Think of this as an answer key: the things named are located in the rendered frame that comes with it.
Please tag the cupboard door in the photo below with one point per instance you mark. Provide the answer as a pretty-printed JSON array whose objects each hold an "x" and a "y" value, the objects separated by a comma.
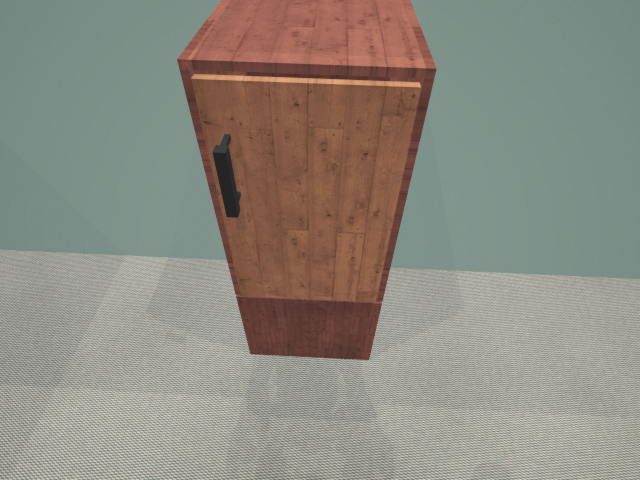
[{"x": 319, "y": 165}]

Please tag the handle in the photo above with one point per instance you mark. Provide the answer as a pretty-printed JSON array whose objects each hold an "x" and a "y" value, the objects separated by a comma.
[{"x": 226, "y": 178}]

